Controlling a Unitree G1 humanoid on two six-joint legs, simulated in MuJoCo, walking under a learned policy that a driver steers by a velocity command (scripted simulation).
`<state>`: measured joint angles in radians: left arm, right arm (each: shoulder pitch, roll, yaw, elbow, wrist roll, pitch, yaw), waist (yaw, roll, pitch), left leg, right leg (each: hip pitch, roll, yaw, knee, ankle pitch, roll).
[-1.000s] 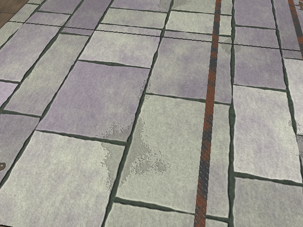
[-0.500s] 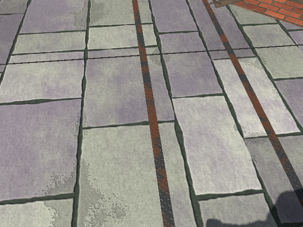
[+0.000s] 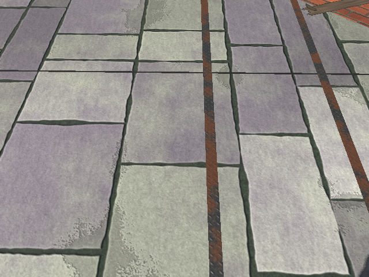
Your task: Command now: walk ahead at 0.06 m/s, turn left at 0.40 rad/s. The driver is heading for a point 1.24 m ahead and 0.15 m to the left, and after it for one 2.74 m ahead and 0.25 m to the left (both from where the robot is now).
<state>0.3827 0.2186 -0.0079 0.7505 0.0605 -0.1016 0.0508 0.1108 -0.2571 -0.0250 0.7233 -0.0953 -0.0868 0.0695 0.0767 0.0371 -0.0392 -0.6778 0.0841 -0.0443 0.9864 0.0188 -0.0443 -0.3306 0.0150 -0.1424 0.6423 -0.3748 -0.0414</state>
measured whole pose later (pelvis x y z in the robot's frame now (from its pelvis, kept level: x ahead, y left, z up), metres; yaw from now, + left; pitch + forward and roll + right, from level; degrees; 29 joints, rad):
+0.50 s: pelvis +0.15 +0.11 -0.12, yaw +16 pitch +4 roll -1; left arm 0.16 0.24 0.06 0.72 0.02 -0.08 0.06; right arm 0.32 -0.20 -0.04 0.88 0.00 -0.03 0.00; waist 0.00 -0.04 -0.04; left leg -0.31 -0.09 -0.07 0.53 -0.27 0.08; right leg -0.88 -0.10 0.06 1.18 -0.02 0.06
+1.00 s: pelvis +0.44 +0.10 -0.11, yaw +3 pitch +4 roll -1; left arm 0.23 0.23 0.07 0.74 -0.01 -0.05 -0.01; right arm 0.26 -0.25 -0.07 0.84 -0.01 -0.11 -0.01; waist -0.01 0.01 0.00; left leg -0.56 0.06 -0.06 1.12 -0.33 -0.02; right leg -0.31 0.13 0.06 0.41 -0.16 -0.10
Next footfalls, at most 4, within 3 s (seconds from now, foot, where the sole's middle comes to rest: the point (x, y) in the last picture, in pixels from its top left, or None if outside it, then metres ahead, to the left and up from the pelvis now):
0.26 left None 0.17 0.19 -0.89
0.82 right None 0.51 0.03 -0.89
1.28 left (152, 220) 0.77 0.23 -0.89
1.76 right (220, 184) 0.97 -0.06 -0.89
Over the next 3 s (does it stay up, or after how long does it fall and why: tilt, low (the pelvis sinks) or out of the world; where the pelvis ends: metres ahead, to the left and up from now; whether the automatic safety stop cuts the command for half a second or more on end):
stays up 1.21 0.11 -0.11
